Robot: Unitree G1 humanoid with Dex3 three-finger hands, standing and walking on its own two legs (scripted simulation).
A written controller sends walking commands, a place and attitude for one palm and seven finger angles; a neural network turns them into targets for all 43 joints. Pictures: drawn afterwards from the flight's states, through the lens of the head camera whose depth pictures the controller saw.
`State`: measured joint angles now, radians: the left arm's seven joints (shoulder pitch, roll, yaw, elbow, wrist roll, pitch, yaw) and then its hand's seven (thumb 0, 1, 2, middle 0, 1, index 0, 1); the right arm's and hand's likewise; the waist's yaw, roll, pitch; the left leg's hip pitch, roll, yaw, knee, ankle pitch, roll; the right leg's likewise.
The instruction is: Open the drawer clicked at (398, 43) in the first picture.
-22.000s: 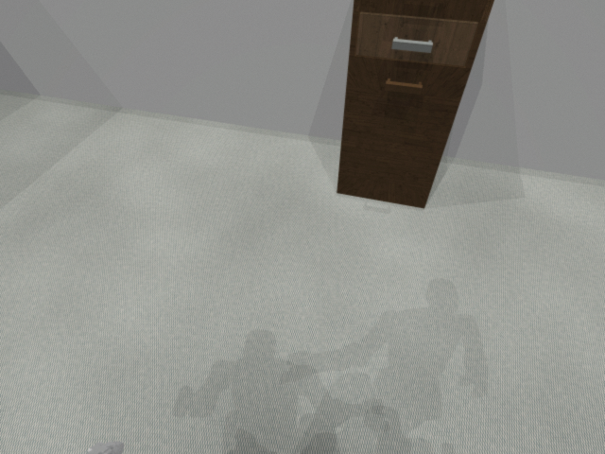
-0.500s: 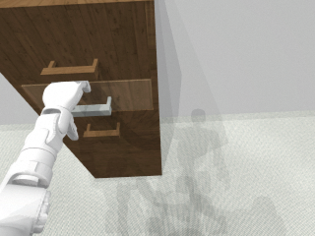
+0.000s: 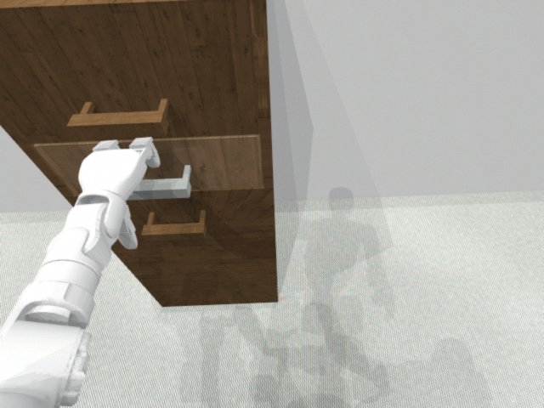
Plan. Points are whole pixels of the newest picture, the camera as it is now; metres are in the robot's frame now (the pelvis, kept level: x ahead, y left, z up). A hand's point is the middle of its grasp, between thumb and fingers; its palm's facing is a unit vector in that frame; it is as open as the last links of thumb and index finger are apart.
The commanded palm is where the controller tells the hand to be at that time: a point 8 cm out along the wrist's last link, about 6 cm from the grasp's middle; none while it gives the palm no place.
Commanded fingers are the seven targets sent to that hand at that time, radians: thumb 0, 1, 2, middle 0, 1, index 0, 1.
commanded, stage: lower the fingers behind the handle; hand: left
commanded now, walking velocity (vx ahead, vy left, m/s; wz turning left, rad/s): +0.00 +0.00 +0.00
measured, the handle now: (154, 180) +0.50 +0.23 +0.01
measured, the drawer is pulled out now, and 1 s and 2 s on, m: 0.00 0.00 0.00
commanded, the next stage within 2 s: close the thumb around the handle in 1.34 s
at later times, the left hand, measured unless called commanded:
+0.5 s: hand (138, 200) +0.45 +0.24 +0.02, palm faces -0.05 -0.03 -1.00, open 13.8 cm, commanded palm +0.43 +0.25 +0.08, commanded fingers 0.00 -0.50 0.30 -0.30 -1.20 -0.30 -1.20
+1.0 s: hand (146, 213) +0.44 +0.24 -0.01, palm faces -0.07 -0.03 -1.00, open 13.8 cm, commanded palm +0.42 +0.24 +0.05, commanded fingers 0.00 -0.50 0.30 -0.30 -1.20 -0.30 -1.20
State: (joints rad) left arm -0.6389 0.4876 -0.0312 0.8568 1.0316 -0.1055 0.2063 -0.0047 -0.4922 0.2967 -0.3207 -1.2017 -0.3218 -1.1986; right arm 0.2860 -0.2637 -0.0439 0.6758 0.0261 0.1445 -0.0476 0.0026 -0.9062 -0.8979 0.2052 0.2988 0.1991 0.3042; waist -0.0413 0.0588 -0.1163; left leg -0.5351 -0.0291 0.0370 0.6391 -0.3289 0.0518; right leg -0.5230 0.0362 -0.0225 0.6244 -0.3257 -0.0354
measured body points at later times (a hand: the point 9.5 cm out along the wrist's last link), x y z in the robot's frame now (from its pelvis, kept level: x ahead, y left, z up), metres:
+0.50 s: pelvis +0.00 +0.00 -0.01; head +0.08 -0.01 +0.43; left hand +0.44 +0.24 +0.07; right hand +0.04 -0.27 -0.14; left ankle -0.02 +0.09 -0.72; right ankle -0.02 -0.10 -0.72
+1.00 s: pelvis -0.01 +0.01 -0.02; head +0.08 +0.00 +0.42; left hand +0.44 +0.23 +0.04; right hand +0.03 -0.27 -0.15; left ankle -0.02 +0.09 -0.72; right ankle -0.02 -0.10 -0.72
